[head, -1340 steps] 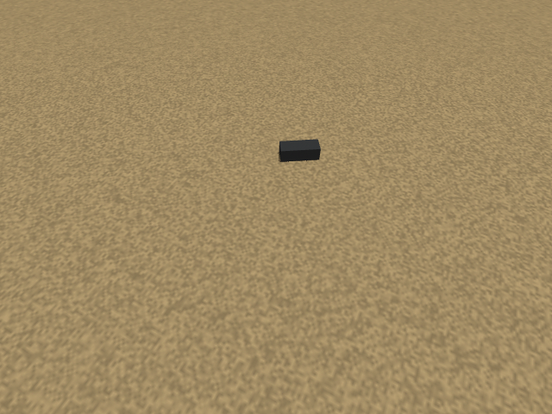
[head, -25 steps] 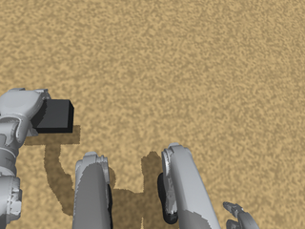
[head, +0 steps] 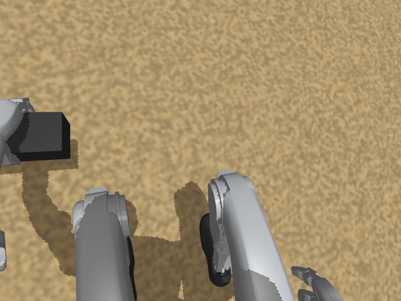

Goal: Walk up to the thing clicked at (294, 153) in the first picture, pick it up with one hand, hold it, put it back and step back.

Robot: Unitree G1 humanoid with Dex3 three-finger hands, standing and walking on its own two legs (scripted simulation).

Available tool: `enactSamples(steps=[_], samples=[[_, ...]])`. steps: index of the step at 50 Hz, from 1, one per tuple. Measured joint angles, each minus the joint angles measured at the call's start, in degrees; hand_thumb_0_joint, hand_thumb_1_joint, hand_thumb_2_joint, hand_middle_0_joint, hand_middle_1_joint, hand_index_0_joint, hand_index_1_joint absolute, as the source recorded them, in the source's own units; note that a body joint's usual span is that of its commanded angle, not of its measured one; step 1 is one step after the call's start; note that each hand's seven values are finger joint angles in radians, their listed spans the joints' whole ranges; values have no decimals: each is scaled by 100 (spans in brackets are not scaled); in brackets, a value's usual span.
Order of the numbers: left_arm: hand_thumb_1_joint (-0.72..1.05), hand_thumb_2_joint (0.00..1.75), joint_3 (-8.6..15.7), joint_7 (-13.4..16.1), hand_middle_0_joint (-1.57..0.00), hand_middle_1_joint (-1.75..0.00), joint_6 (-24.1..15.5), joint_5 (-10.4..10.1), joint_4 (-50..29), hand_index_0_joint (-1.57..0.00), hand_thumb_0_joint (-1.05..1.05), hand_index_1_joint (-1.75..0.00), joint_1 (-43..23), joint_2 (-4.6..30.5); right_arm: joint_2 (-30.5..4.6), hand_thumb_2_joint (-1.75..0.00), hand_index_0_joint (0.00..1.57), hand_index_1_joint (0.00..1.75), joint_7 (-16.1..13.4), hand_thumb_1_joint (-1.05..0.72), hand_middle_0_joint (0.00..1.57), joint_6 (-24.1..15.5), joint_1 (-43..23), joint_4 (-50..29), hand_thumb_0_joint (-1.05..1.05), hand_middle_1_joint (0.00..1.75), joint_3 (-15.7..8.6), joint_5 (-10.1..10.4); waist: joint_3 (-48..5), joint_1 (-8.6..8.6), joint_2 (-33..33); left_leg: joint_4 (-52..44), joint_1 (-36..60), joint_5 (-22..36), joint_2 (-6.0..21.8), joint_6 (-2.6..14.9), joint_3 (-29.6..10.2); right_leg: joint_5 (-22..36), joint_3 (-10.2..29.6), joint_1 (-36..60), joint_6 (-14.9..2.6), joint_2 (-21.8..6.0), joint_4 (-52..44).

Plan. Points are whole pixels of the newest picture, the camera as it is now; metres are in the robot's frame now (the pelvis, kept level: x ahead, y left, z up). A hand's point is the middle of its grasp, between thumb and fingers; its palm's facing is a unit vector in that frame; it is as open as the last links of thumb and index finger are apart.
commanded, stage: crouch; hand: left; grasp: from above
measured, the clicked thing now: (8, 138) +0.44 +0.33 -0.20
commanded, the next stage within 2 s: lower in 0.30 s
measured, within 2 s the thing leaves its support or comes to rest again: rests again in 1.42 s
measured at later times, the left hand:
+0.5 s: hand (13, 138) +0.44 +0.33 -0.21, palm faces -0.47 -0.04 -0.88, open 10.8 cm
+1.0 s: hand (28, 144) +0.44 +0.32 -0.27, palm faces -0.47 -0.07 -0.88, open 10.8 cm
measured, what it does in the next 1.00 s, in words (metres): lowers itself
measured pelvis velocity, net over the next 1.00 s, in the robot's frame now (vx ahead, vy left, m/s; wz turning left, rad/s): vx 0.00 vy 0.00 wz -0.06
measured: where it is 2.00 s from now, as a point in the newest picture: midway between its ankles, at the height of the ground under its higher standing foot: (171, 272)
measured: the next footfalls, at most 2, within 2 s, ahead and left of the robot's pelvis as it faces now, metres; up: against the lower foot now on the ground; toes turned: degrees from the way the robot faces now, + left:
none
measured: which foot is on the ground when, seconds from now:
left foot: down 0.00-1.00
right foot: down 0.00-1.00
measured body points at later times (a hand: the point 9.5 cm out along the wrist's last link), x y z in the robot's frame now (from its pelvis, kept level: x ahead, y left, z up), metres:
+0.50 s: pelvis +0.00 +0.00 -0.05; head +0.24 +0.07 +0.32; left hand +0.46 +0.33 -0.16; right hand +0.05 -0.28 -0.15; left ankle +0.07 +0.13 -0.35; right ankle +0.09 -0.14 -0.35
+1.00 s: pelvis +0.00 +0.00 -0.08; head +0.25 +0.09 +0.28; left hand +0.46 +0.32 -0.22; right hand +0.06 -0.28 -0.17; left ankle +0.07 +0.13 -0.35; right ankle +0.09 -0.14 -0.35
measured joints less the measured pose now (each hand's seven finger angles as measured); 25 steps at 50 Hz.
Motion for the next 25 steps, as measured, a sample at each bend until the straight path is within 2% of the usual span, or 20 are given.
enactSamples(steps=[14,25], samples=[[-11,57,140,227,-52,-74,-187,235,409,-61,0,-65,-241,297,22,-90,20,30,29,-90,21,-6,-88,81,0,30,169,-107,180,-125,-85,582,-473,50,-35,-5,-88,48,-22,-437,10,44,542],[-13,58,101,214,-55,-72,-149,202,627,-63,0,-63,-397,458,36,-90,20,30,20,-90,21,-14,-199,68,0,30,306,-122,266,-159,-120,835,-654,21,-55,-19,-143,22,-43,-604,27,62,775]])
